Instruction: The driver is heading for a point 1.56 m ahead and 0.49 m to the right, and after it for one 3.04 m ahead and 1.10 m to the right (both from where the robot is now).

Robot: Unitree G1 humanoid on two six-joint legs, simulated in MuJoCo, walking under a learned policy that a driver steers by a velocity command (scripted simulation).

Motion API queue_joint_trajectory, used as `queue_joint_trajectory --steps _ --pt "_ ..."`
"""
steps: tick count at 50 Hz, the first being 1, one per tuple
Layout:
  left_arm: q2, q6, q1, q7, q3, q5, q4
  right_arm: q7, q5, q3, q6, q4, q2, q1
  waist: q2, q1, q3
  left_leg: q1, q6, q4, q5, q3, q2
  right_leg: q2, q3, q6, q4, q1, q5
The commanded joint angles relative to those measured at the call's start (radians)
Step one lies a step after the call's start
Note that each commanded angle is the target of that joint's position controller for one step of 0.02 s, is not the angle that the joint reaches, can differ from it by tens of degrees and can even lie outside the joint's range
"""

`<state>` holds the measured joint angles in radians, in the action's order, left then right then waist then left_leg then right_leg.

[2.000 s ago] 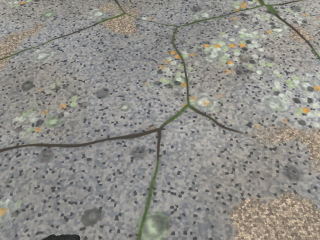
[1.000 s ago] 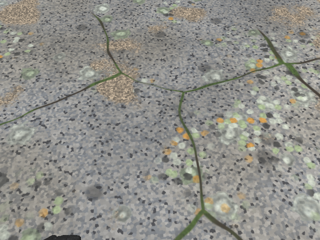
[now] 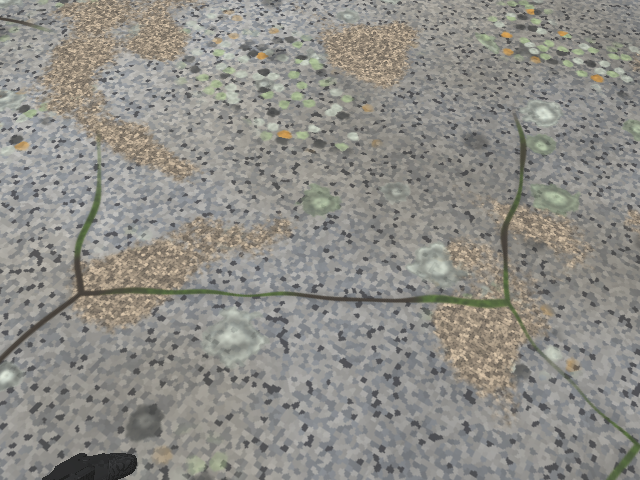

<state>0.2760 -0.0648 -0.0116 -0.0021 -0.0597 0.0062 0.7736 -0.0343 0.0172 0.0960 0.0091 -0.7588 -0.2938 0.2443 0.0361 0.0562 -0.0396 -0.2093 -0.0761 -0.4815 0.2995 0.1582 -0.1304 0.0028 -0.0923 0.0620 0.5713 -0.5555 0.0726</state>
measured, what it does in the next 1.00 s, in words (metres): steps on the spot: right foot, then left foot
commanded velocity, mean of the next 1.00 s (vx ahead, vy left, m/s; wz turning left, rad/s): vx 0.04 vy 0.00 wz -0.15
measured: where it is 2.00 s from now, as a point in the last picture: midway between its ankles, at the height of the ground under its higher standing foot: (424, 459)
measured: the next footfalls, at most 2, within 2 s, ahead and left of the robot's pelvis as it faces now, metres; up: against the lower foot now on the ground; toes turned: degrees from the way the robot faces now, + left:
right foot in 0.06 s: +0.18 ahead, -0.12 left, +0.00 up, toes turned +7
left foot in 0.38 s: +0.09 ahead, +0.12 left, +0.00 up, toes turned +2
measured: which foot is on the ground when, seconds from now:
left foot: down 0.00-0.06, up 0.08-0.36, down 0.38-0.70, up 0.72-1.00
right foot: up 0.00-0.04, down 0.06-0.40, up 0.42-0.68, down 0.70-1.00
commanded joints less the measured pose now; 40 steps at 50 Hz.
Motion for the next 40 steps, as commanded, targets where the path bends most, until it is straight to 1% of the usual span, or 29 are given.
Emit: queue_joint_trajectory --steps 1,2,3,4,5,6,7,8,10,12,13,15,16,18,19,20,21,22,24,26,29,32,34,35,36,37,38,39,40 --pt "0.133 -0.026 -0.029 0.003 -0.039 0.003 -0.060 -0.011 0.001 0.025 -0.002 0.081 -0.128 -0.048 -0.178 -0.065 0.128 0.067 -0.078 -0.044 -0.467 0.245 0.222 0.023 0.010 -0.031 -0.119 0.150 -0.012" --pt "0.150 -0.036 -0.074 0.000 -0.044 0.012 -0.054 -0.011 -0.001 0.018 -0.004 0.095 -0.110 -0.061 -0.161 -0.091 0.148 0.034 -0.043 -0.122 -0.404 0.234 0.176 -0.022 -0.002 -0.063 -0.195 0.264 -0.166" --pt "0.211 -0.036 -0.136 -0.011 -0.055 0.032 -0.055 -0.010 -0.019 0.000 -0.010 0.122 -0.059 -0.055 -0.030 -0.096 0.240 -0.079 0.007 -0.338 -0.186 0.142 0.096 -0.208 -0.147 -0.137 -0.164 0.474 -0.486" --pt "0.233 -0.017 -0.158 -0.015 -0.055 0.056 -0.050 -0.008 -0.010 -0.005 -0.012 0.122 -0.034 0.120 0.231 -0.013 0.328 -0.320 0.072 -0.572 0.454 0.041 -0.050 -0.446 -0.448 -0.351 -0.147 0.704 -0.768" --pt "0.179 -0.003 -0.153 -0.014 -0.049 0.017 -0.055 -0.001 -0.006 0.015 -0.008 0.093 -0.143 0.181 0.205 -0.009 0.357 -0.389 0.108 -0.727 0.434 0.032 0.042 -0.497 -0.546 -0.398 -0.164 0.687 -0.568" --pt "0.116 0.006 -0.120 -0.018 -0.032 0.008 -0.080 -0.002 0.005 0.034 0.008 0.085 -0.201 0.097 0.112 -0.046 0.265 -0.419 0.133 -0.799 0.352 0.008 0.079 -0.413 -0.393 -0.354 -0.166 0.615 -0.436" --pt "0.101 0.019 -0.091 -0.020 -0.025 0.013 -0.085 -0.007 0.006 0.037 0.027 0.088 -0.194 0.046 0.057 -0.049 0.210 -0.426 0.147 -0.812 0.281 -0.022 0.102 -0.345 -0.281 -0.309 -0.187 0.532 -0.310" --pt "0.099 0.029 -0.075 -0.021 -0.020 0.012 -0.085 -0.013 -0.002 0.033 0.042 0.097 -0.177 0.008 0.048 -0.058 0.163 -0.409 0.153 -0.802 0.239 -0.025 0.110 -0.304 -0.240 -0.297 -0.218 0.446 -0.214" --pt "0.114 0.042 -0.056 -0.019 -0.018 0.020 -0.072 -0.009 -0.003 0.010 0.049 0.105 -0.097 0.011 0.079 -0.035 0.118 -0.295 0.149 -0.693 0.196 -0.060 0.103 -0.224 -0.136 -0.283 -0.272 0.308 -0.142" --pt "0.092 0.042 -0.036 -0.010 -0.009 0.016 -0.062 -0.006 -0.015 -0.014 0.039 0.095 -0.036 0.030 0.108 -0.023 0.140 -0.189 0.145 -0.473 0.197 -0.098 0.118 -0.185 -0.076 -0.278 -0.276 0.286 -0.144" --pt "0.086 0.041 -0.037 -0.003 -0.007 0.010 -0.055 -0.003 -0.024 -0.025 0.033 0.092 -0.016 0.016 0.125 -0.033 0.153 -0.133 0.142 -0.356 0.181 -0.111 0.131 -0.175 -0.069 -0.275 -0.273 0.287 -0.136" --pt "0.123 0.044 -0.073 0.006 -0.018 -0.003 -0.040 0.002 -0.024 -0.022 0.025 0.083 -0.038 -0.006 0.150 -0.056 0.158 -0.070 0.137 -0.185 0.085 -0.127 0.120 -0.181 -0.106 -0.280 -0.258 0.313 -0.073" --pt "0.145 0.047 -0.078 0.008 -0.022 -0.010 -0.038 0.004 -0.021 -0.015 0.023 0.073 -0.058 0.005 0.141 -0.045 0.153 -0.023 0.126 -0.090 0.003 -0.142 0.106 -0.183 -0.123 -0.274 -0.247 0.303 -0.025" --pt "0.156 0.051 -0.107 0.007 -0.022 -0.024 -0.033 0.005 -0.022 -0.005 0.022 0.066 -0.094 0.012 0.120 -0.033 0.129 0.094 0.075 0.066 -0.104 -0.138 0.108 -0.167 -0.151 -0.219 -0.242 0.223 0.100" --pt "0.140 0.046 -0.117 0.009 -0.016 -0.020 -0.034 -0.001 -0.034 0.003 0.022 0.078 -0.137 0.020 0.067 -0.032 0.135 0.169 0.032 0.069 -0.141 -0.061 0.200 -0.147 -0.143 -0.165 -0.207 0.145 0.179" --pt "0.095 0.037 -0.119 0.014 -0.007 -0.011 -0.052 -0.008 -0.047 0.020 0.028 0.078 -0.207 0.006 -0.114 -0.065 0.118 0.146 -0.034 0.081 -0.133 0.043 0.322 -0.047 -0.028 -0.104 -0.112 0.063 0.295" --pt "0.095 0.033 -0.094 0.012 -0.006 -0.016 -0.065 -0.005 -0.050 0.022 0.029 0.069 -0.184 0.000 -0.247 -0.055 0.103 0.024 -0.097 0.153 -0.057 0.106 0.389 0.015 0.080 -0.068 0.001 0.104 0.329" --pt "0.126 0.036 -0.094 0.010 -0.019 -0.016 -0.060 -0.007 -0.051 0.015 0.021 0.096 -0.157 -0.066 -0.253 -0.050 0.064 -0.010 -0.120 0.176 -0.079 0.119 0.414 0.017 0.097 -0.052 0.128 0.098 0.351" --pt "0.141 0.054 -0.121 0.002 -0.038 -0.020 -0.049 -0.016 -0.045 0.014 -0.002 0.105 -0.144 -0.085 -0.246 -0.042 0.047 0.034 -0.140 0.151 -0.341 0.110 0.446 0.004 0.081 -0.039 0.345 0.007 0.452" --pt "0.113 0.074 -0.156 0.000 -0.039 -0.024 -0.050 -0.021 -0.026 0.012 -0.015 0.094 -0.131 -0.087 -0.196 -0.056 0.057 0.097 -0.147 0.104 -0.570 0.061 0.460 -0.022 0.058 -0.022 0.439 -0.049 0.469" --pt "0.072 0.086 -0.133 0.012 -0.023 -0.031 -0.076 -0.021 -0.017 0.020 -0.002 0.089 -0.139 -0.110 -0.197 -0.043 0.084 0.111 -0.118 0.074 -0.606 -0.044 0.419 -0.033 0.116 -0.007 0.312 0.022 0.383" --pt "0.094 0.092 -0.129 0.035 -0.028 -0.035 -0.105 -0.021 -0.009 0.030 0.013 0.077 -0.166 -0.094 -0.218 -0.032 0.111 0.121 -0.106 0.034 -0.581 -0.076 0.428 -0.010 0.168 -0.023 0.150 0.125 0.310" --pt "0.106 0.097 -0.197 0.038 -0.039 -0.027 -0.090 -0.019 0.011 0.029 0.010 0.069 -0.164 -0.106 -0.192 -0.074 0.121 0.064 -0.052 -0.052 -0.486 -0.124 0.408 0.029 0.202 -0.064 -0.048 0.271 0.142" --pt "0.142 0.098 -0.222 0.027 -0.054 -0.020 -0.091 -0.012 0.006 0.024 0.003 0.045 -0.137 -0.044 -0.099 -0.076 0.133 -0.020 0.018 -0.174 -0.333 -0.190 0.360 0.012 0.123 -0.101 -0.143 0.394 -0.033" --pt "0.290 0.096 -0.250 0.007 -0.088 -0.013 -0.114 -0.004 -0.047 0.003 -0.005 0.078 -0.070 -0.035 0.216 -0.051 0.154 -0.299 0.134 -0.491 0.124 -0.284 0.238 -0.258 -0.255 -0.219 -0.158 0.583 -0.496" --pt "0.295 0.079 -0.282 0.021 -0.078 0.019 -0.127 -0.009 -0.045 -0.002 -0.013 0.124 -0.071 -0.150 0.249 -0.120 0.204 -0.437 0.157 -0.684 0.439 -0.142 0.117 -0.415 -0.473 -0.432 -0.195 0.558 -0.618" --pt "0.262 0.059 -0.271 0.028 -0.068 0.024 -0.133 -0.011 -0.024 0.010 -0.012 0.124 -0.114 -0.179 0.118 -0.131 0.189 -0.466 0.148 -0.779 0.405 -0.077 0.142 -0.379 -0.415 -0.438 -0.205 0.555 -0.535" --pt "0.236 0.047 -0.228 0.022 -0.062 0.011 -0.132 -0.015 -0.015 0.014 -0.009 0.117 -0.120 -0.176 0.079 -0.103 0.151 -0.481 0.135 -0.777 0.320 -0.069 0.159 -0.320 -0.331 -0.382 -0.194 0.531 -0.449" --pt "0.218 0.047 -0.187 0.013 -0.058 -0.007 -0.137 -0.024 -0.020 0.017 -0.005 0.097 -0.122 -0.162 0.033 -0.085 0.129 -0.485 0.134 -0.735 0.242 -0.065 0.173 -0.273 -0.282 -0.331 -0.194 0.509 -0.363"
